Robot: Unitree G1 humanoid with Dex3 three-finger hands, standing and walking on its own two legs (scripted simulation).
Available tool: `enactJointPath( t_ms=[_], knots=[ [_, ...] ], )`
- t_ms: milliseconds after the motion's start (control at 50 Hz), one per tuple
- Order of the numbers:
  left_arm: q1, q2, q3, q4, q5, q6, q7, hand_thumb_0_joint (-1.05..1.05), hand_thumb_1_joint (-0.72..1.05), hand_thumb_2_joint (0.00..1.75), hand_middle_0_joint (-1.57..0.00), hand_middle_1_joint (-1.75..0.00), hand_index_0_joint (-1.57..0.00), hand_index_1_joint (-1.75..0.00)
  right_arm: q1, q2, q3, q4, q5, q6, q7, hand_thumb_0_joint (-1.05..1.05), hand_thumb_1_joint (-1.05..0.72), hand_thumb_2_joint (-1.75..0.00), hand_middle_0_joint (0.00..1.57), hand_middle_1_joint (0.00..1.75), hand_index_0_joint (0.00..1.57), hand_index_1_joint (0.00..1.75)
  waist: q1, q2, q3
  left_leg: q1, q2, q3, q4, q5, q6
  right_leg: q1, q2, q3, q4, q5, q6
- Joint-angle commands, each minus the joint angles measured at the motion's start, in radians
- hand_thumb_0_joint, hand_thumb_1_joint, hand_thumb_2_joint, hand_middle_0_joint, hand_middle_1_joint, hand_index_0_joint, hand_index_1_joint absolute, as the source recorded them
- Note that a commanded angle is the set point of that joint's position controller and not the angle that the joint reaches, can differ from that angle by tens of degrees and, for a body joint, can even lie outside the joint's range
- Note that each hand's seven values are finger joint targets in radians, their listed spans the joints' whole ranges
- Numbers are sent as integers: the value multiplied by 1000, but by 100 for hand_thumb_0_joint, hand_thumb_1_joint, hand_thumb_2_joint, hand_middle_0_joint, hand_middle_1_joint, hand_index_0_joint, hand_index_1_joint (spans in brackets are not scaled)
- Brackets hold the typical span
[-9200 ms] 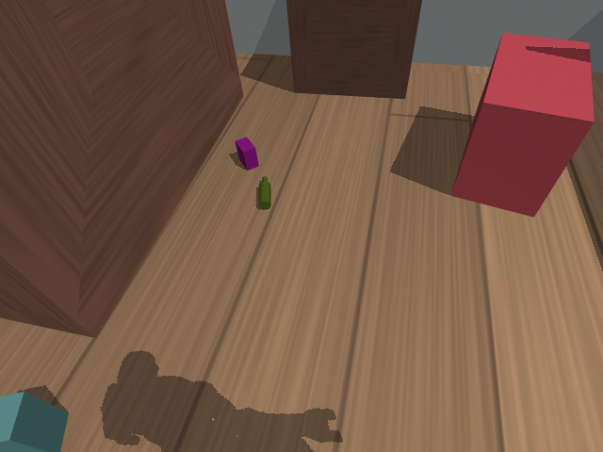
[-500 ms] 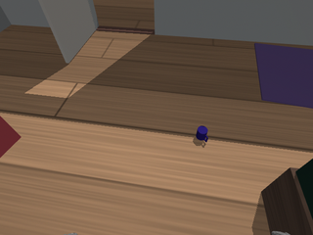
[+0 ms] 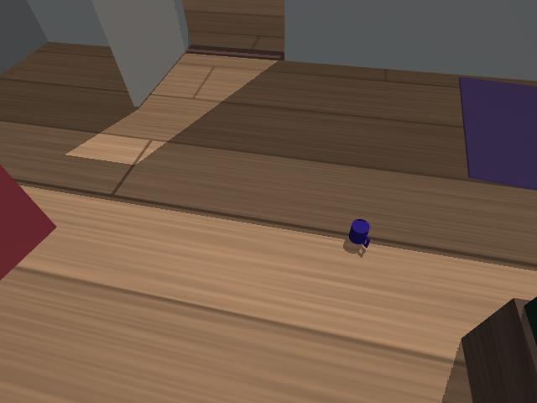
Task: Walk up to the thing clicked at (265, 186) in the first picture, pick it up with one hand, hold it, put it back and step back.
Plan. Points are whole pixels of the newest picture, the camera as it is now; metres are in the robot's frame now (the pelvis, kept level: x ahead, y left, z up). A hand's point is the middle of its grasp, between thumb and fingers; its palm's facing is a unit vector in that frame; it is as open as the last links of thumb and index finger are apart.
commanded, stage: walk up
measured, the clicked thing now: out of the picture -0.25 +1.28 -0.75
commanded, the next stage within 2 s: stand in 0.18 s
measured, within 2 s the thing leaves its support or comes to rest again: neither
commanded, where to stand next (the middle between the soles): +0.06 -0.01 m, yaw -1 degrees
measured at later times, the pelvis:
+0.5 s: pelvis +0.00 +0.00 +0.01, yaw -2 degrees
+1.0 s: pelvis +0.00 -0.01 +0.01, yaw -3 degrees
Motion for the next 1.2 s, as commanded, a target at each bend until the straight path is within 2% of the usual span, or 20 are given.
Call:
enactJointPath(
  t_ms=[0, 140, 160, 200, 220, 300, 340, 420, 500, 520, 540, 660, 820, 860, 920, 1040, 1060, 1120, 1140, 1180],
  knots=[
    [-46, 212, 44, -85, 0, -27, 13, 0, 90, 90, -20, -30, -20, -30, -32, -228, -51, -70, -4, -30, -20, 0, -90, -90, 20, 30, 20, 30, 2, 13, -91, -76, 107, -83, -72, 249, 48, 95, -92, 108, -60, 54, -69],
    [-40, 209, 45, -93, -4, -23, 13, 0, 90, 90, -20, -30, -20, -30, -38, -230, -47, -78, -4, -31, -22, 0, -90, -90, 20, 30, 20, 30, 8, 35, -93, -88, 109, -107, -72, 269, 52, 103, -81, 106, -38, 79, -65],
    [-15, 175, 13, -54, -6, -28, 14, 0, 90, 90, -20, -30, -20, -30, -70, -195, -32, -60, -5, -29, -21, 0, -90, -90, 20, 30, 20, 30, 9, 69, -111, -42, 138, -88, -114, 222, 36, 83, -107, 146, -104, 69, -60],
    [-33, 193, 15, -49, -1, -34, 17, 0, 90, 90, -20, -30, -20, -30, -71, -197, -31, -56, -5, -27, -19, 0, -90, -90, 20, 30, 20, 30, 0, 47, -105, -19, 134, -91, -117, 268, 24, 81, -108, 141, -112, 113, -56],
    [-42, 193, 12, -49, -2, -37, 19, 0, 90, 90, -20, -30, -20, -30, -59, -203, -32, -48, -4, -25, -19, 0, -90, -90, 20, 30, 20, 30, -8, 36, -98, -15, 131, -76, -121, 260, 22, 82, -109, 143, -123, 110, -55],
    [-25, 199, 3, -23, -7, -50, 22, 0, 90, 90, -20, -30, -20, -30, -57, -216, -33, -30, 0, -25, -17, 0, -90, -90, 20, 30, 20, 30, -11, 17, -129, 50, 142, -59, -118, 367, 24, 105, -108, 137, -119, 258, -38],
    [-27, 201, 1, -14, -10, -54, 23, 0, 90, 90, -20, -30, -20, -30, -63, -215, -30, -23, 2, -26, -17, 0, -90, -90, 20, 30, 20, 30, -11, 12, -130, 57, 146, -54, -133, 372, 26, 118, -107, 139, -125, 270, -36],
    [-21, 199, -4, 2, -10, -54, 27, 0, 90, 90, -20, -30, -20, -30, -69, -211, -26, -16, 2, -24, -17, 0, -90, -90, 20, 30, 20, 30, -11, -11, -118, 60, 145, -43, -153, 353, 23, 113, -105, 136, -137, 262, -31],
    [-31, 193, -8, 7, -7, -51, 25, 0, 90, 90, -20, -30, -20, -30, -75, -210, -23, -2, 1, -25, -16, 0, -90, -90, 20, 30, 20, 30, -11, 4, -76, 34, 144, -46, -192, 257, 14, 85, -98, 142, -160, 141, -30],
    [-21, 191, -9, 10, -6, -51, 26, 0, 90, 90, -20, -30, -20, -30, -85, -206, -24, 0, 1, -24, -14, 0, -90, -90, 20, 30, 20, 30, -3, -1, -67, 32, 147, -49, -195, 261, 14, 84, -97, 138, -163, 137, -30],
    [-23, 193, -8, 12, -4, -51, 26, 0, 90, 90, -20, -30, -20, -30, -83, -208, -25, 1, 1, -23, -14, 0, -90, -90, 20, 30, 20, 30, -7, -4, -74, 29, 143, -47, -195, 240, 14, 83, -98, 143, -167, 119, -30],
    [-18, 196, -12, 15, -6, -56, 25, 0, 90, 90, -20, -30, -20, -30, -80, -204, -20, 15, 1, -27, -10, 0, -90, -90, 20, 30, 20, 30, -8, -4, -71, 35, 145, -43, -204, 230, 13, 77, -102, 152, -175, 130, -29],
    [-12, 203, -13, 23, -5, -51, 23, 0, 90, 90, -20, -30, -20, -30, -73, -205, -20, 30, -2, -27, -11, 0, -90, -90, 20, 30, 20, 30, -6, 6, -61, 21, 145, -48, -229, 174, 8, 61, -96, 155, -175, 60, -33],
    [-15, 205, -13, 20, -8, -51, 23, 0, 90, 90, -20, -30, -20, -30, -64, -209, -18, 33, -1, -29, -13, 0, -90, -90, 20, 30, 20, 30, -7, 17, -86, 39, 150, -44, -218, 213, 12, 71, -101, 162, -166, 104, -36],
    [-12, 207, -14, 22, -10, -50, 24, 0, 90, 90, -20, -30, -20, -30, -57, -205, -16, 38, -1, -30, -12, 0, -90, -90, 20, 30, 20, 30, -8, 12, -82, 33, 148, -42, -220, 225, 7, 73, -100, 160, -163, 108, -35],
    [-8, 198, -21, 25, -8, -51, 23, 0, 90, 90, -20, -30, -20, -30, -61, -212, -13, 43, 1, -27, -13, 0, -90, -90, 20, 30, 20, 30, -11, 6, -75, 41, 149, -39, -209, 199, 8, 52, -100, 170, -174, 106, -32],
    [-4, 201, -21, 23, -6, -53, 24, 0, 90, 90, -20, -30, -20, -30, -54, -212, -14, 42, 0, -27, -13, 0, -90, -90, 20, 30, 20, 30, -13, 0, -93, 53, 152, -35, -202, 234, 10, 64, -104, 168, -166, 152, -34],
    [-5, 201, -22, 23, -10, -53, 25, 0, 90, 90, -20, -30, -20, -30, -52, -213, -12, 46, 1, -26, -14, 0, -90, -90, 20, 30, 20, 30, -14, 10, -87, 52, 152, -34, -201, 236, 9, 59, -102, 170, -168, 156, -33],
    [-2, 203, -22, 26, -11, -53, 25, 0, 90, 90, -20, -30, -20, -30, -44, -209, -10, 50, 2, -24, -13, 0, -90, -90, 20, 30, 20, 30, -16, 9, -76, 38, 147, -33, -209, 204, 9, 58, -101, 170, -173, 130, -31],
    [-2, 201, -22, 25, -10, -54, 26, 0, 90, 90, -20, -30, -20, -30, -51, -209, -11, 44, 1, -23, -13, 0, -90, -90, 20, 30, 20, 30, -15, -1, -89, 42, 150, -33, -203, 223, 10, 72, -102, 167, -168, 149, -32]
  ],
)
